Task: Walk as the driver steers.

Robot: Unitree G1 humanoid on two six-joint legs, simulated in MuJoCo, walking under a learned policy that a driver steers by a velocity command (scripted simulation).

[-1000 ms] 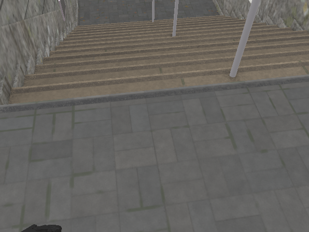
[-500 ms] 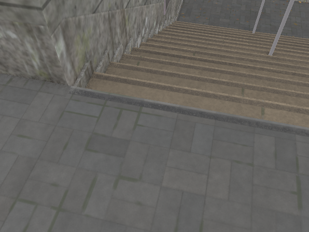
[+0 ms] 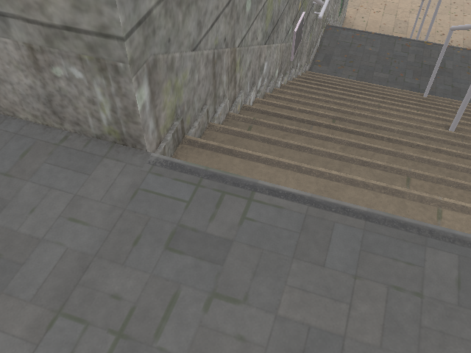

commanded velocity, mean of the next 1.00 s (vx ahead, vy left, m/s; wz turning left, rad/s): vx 0.00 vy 0.00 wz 0.02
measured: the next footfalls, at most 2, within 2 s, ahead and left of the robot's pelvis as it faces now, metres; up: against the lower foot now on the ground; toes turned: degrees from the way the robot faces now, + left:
left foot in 1.84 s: +0.41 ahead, +0.09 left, +0.00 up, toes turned +1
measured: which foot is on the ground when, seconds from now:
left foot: down 0.00-1.00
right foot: down 0.00-1.00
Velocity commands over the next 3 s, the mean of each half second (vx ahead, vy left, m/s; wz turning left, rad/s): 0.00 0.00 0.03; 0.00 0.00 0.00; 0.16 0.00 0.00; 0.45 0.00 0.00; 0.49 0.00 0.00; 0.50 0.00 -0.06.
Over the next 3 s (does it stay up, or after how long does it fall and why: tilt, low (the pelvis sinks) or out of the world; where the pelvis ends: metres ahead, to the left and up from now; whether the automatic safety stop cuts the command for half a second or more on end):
stays up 0.87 -0.04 0.00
